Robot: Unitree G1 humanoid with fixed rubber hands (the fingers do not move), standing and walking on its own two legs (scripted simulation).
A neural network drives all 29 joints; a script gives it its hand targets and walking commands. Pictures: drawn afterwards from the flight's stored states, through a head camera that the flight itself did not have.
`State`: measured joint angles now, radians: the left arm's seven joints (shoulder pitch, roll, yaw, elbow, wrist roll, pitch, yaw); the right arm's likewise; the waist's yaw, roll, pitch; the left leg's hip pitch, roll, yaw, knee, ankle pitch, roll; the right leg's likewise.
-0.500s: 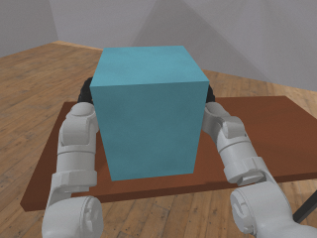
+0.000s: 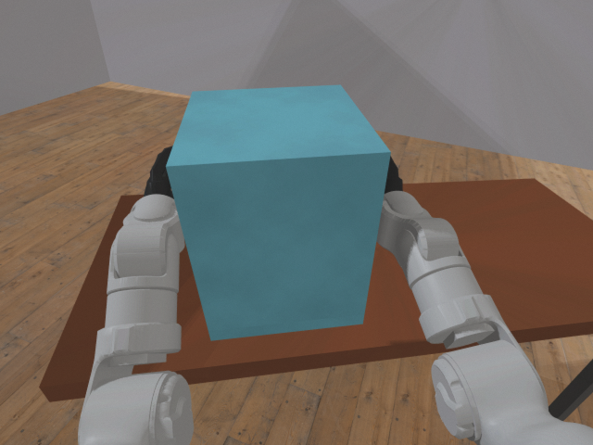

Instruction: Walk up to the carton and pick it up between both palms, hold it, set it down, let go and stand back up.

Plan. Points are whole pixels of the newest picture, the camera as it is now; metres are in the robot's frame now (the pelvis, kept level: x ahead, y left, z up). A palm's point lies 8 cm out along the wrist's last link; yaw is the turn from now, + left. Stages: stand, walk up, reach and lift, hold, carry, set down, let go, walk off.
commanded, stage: hold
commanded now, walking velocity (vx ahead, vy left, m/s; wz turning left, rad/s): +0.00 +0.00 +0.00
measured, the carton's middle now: (278, 208) +0.37 +0.01 +0.21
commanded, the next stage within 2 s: none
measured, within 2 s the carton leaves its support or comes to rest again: neither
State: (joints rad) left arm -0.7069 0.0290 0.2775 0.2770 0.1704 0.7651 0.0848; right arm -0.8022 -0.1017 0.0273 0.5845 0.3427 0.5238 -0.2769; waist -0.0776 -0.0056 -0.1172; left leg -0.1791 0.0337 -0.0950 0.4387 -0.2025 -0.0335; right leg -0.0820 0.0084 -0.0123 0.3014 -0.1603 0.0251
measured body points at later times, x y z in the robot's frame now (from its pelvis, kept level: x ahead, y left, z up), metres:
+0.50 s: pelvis +0.01 +0.00 +0.00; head -0.07 +0.02 +0.44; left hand +0.39 +0.15 +0.22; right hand +0.38 -0.15 +0.23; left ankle +0.03 +0.13 -0.74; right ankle +0.01 -0.14 -0.74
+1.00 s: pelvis +0.01 +0.00 +0.00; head -0.07 +0.02 +0.44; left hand +0.39 +0.15 +0.23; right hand +0.38 -0.15 +0.23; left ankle +0.03 +0.14 -0.74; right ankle +0.01 -0.14 -0.74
